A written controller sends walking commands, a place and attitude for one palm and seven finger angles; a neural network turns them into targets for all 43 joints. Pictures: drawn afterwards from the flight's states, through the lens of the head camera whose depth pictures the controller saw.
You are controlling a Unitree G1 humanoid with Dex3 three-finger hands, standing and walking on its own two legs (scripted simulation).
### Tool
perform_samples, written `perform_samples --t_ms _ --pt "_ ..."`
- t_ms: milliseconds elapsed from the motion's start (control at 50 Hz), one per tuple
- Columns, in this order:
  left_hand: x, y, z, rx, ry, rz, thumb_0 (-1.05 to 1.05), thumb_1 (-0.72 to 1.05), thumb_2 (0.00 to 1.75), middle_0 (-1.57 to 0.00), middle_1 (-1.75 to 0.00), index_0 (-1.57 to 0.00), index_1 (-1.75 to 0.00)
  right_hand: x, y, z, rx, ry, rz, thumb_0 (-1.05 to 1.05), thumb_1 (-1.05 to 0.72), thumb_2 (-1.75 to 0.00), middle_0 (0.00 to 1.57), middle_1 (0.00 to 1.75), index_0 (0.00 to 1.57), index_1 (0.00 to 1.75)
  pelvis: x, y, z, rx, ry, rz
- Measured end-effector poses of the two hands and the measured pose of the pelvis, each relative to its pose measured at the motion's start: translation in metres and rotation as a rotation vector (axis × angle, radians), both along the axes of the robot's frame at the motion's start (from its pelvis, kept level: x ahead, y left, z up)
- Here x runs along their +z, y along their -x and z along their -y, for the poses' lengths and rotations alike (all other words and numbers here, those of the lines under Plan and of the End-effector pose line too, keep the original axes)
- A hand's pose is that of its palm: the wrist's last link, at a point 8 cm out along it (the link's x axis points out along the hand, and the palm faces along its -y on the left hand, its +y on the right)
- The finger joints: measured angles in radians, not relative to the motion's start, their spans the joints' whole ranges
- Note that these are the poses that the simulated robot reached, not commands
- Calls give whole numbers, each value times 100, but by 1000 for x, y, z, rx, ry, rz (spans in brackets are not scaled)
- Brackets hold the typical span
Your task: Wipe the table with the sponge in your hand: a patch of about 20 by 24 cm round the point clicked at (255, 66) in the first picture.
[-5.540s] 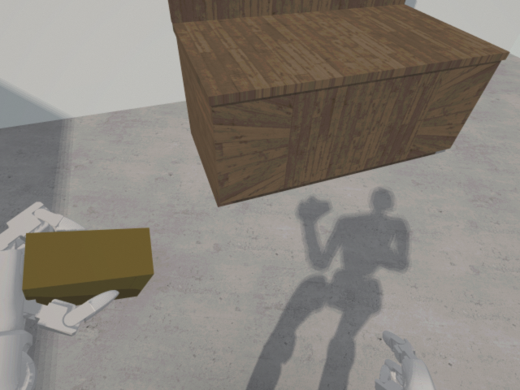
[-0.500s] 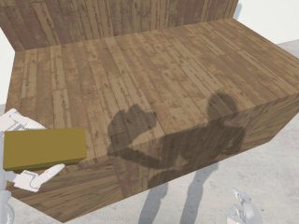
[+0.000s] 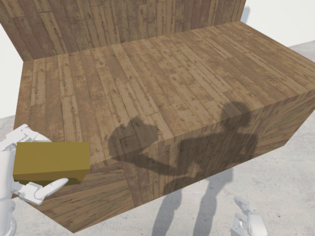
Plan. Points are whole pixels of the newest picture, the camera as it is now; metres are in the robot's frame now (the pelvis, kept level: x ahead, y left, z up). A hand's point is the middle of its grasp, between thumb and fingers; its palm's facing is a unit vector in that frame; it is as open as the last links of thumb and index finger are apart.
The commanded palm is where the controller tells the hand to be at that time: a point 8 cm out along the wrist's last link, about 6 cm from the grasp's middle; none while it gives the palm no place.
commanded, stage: come to a stop and stand still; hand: left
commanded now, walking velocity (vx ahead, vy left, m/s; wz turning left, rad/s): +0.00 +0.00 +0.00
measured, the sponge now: (63, 165) +0.22 +0.21 +0.13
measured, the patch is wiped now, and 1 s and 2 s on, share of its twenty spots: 0.00 0.00 0.00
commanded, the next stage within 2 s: look again from close up in 0.86 s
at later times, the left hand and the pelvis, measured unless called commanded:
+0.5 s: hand (5, 173) +0.19 +0.30 +0.16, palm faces +0.43 -0.82 -0.37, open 9.8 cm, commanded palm +0.13 +0.32 +0.18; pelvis -0.02 +0.04 +0.00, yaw +2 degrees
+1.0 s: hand out of the picture +0.18 +0.31 +0.16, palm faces +0.50 -0.79 -0.36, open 9.8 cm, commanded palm +0.13 +0.33 +0.18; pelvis -0.01 +0.03 +0.00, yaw +5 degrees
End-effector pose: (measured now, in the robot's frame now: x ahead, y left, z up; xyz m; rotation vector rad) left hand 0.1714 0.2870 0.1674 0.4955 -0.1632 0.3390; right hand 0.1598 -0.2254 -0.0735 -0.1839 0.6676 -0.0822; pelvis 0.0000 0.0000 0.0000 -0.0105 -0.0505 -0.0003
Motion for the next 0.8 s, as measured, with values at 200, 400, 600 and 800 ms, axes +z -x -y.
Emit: perform_samples --t_ms 200,400,600,800 --pt "0 11 -27 21 25 139 0 -47 99 -79 -133 -78 -133 14 24 -6 16 108 -2 1 -90 -90 20 30 19 30 -2 15 -14 13 13 33" --pt "10 22 -39 -1 14 188 0 -47 99 -79 -133 -78 -133 20 11 -47 77 58 50 1 -90 -90 20 30 20 30 2 20 -31 22 26 19" --pt "4 37 -56 67 8 140 0 -47 99 -79 -133 -78 -133 17 2 -74 142 38 25 1 -90 -89 20 30 20 30 3 22 -39 60 21 27" --pt "6 43 -59 107 26 163 0 -47 100 -78 -133 -78 -133 16 -11 -74 158 50 21 1 -90 -89 20 30 20 30 3 18 -40 79 24 25"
